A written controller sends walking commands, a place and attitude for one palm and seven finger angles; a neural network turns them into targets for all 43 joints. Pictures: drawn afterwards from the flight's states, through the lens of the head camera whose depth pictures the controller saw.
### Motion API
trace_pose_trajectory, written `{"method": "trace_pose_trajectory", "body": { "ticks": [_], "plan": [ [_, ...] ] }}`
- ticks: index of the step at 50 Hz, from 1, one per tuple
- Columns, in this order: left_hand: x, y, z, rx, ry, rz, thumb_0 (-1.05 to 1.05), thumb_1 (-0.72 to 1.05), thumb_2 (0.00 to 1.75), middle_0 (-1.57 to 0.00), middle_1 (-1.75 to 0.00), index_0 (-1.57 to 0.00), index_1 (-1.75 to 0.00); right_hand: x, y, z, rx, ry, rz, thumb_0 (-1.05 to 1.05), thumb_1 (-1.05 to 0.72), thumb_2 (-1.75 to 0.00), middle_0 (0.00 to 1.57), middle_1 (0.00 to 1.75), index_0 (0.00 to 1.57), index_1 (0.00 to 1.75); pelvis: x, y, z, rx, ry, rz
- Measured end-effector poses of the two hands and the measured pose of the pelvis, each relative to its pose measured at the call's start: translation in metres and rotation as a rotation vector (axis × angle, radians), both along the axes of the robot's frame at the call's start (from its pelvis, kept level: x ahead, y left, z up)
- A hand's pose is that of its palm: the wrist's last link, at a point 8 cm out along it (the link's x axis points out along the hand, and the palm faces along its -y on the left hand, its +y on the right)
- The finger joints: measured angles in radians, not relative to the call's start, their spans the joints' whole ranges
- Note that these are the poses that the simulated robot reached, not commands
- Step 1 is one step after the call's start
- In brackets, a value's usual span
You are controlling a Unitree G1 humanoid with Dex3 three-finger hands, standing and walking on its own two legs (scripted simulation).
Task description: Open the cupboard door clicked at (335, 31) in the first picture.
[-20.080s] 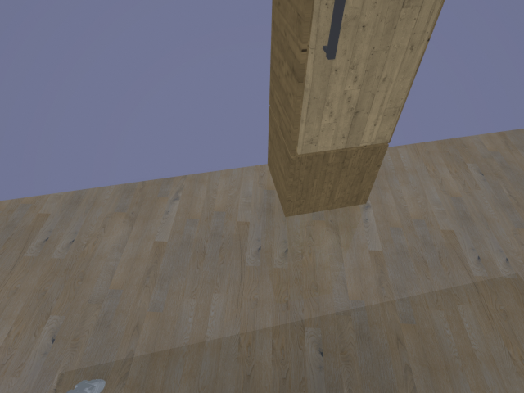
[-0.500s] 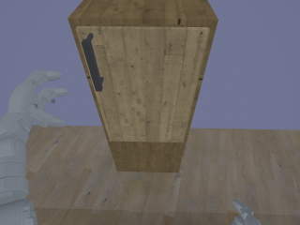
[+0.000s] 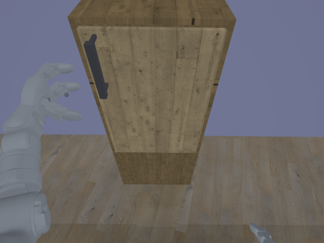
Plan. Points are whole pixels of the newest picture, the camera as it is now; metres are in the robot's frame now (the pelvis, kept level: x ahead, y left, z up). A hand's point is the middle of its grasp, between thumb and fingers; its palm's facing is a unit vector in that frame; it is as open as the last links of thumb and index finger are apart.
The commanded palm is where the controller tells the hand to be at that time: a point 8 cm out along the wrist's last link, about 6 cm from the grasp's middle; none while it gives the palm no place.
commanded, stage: move the hooked fingers beside the handle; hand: left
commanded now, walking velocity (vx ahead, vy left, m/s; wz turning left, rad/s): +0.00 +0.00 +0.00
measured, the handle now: (99, 68) +0.54 +0.20 +0.15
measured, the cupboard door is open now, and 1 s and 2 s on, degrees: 0 0 0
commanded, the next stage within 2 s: slide the fingers in behind the handle in 1.36 s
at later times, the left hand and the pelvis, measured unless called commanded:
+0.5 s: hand (79, 78) +0.47 +0.23 +0.17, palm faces +0.03 -1.00 -0.01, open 14.0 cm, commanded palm +0.46 +0.29 +0.16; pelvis -0.01 +0.00 -0.01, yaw -1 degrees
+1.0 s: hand (73, 80) +0.49 +0.26 +0.15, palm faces +0.03 -1.00 +0.01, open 14.0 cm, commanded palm +0.47 +0.30 +0.15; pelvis +0.00 +0.01 -0.01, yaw -2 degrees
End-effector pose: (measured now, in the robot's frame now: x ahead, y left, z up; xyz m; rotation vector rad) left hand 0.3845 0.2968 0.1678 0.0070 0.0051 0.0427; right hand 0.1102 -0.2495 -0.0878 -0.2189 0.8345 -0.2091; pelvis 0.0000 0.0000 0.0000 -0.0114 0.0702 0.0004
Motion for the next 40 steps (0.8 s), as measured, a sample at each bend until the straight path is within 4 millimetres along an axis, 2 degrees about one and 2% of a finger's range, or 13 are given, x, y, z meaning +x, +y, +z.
{"method": "trace_pose_trajectory", "body": {
  "ticks": [7, 17, 30, 35, 40],
  "plan": [
    [0.014, -0.003, 0.001, 0.003, 0.01, -0.009, -0.01, -0.5, 0.3, -0.29, -1.2, -0.3, -1.2, -0.022, -0.011, -0.006, -0.024, 0.074, -0.021, 0.01, -0.9, -0.9, 0.2, 0.3, 0.21, 0.3, -0.004, -0.001, -0.001, -0.002, 0.015, 0.008],
    [0.04, -0.016, 0.001, -0.004, 0.009, -0.018, -0.01, -0.5, 0.3, -0.3, -1.2, -0.3, -1.2, -0.066, -0.023, -0.015, -0.042, 0.186, -0.075, 0.01, -0.9, -0.9, 0.2, 0.3, 0.21, 0.3, -0.009, -0.004, -0.004, -0.001, 0.047, -0.001],
    [0.073, -0.01, 0.001, -0.016, 0.023, -0.019, -0.01, -0.5, 0.3, -0.3, -1.2, -0.3, -1.2, -0.127, -0.03, -0.019, -0.063, 0.356, -0.154, 0.01, -0.9, -0.9, 0.2, 0.3, 0.21, 0.3, -0.011, -0.003, -0.009, -0.011, 0.111, -0.012],
    [0.084, -0.006, -0.002, -0.003, 0.016, -0.021, -0.01, -0.5, 0.3, -0.3, -1.2, -0.3, -1.2, -0.14, -0.028, -0.017, -0.07, 0.4, -0.178, 0.01, -0.9, -0.9, 0.2, 0.3, 0.21, 0.3, -0.009, -0.001, -0.01, -0.012, 0.137, -0.022],
    [0.086, -0.002, -0.008, -0.023, -0.001, -0.032, -0.01, -0.5, 0.3, -0.29, -1.2, -0.3, -1.2, -0.142, -0.023, -0.015, -0.063, 0.42, -0.19, 0.01, -0.9, -0.9, 0.2, 0.3, 0.21, 0.3, -0.003, 0.003, -0.01, -0.013, 0.145, -0.034]
  ]
}}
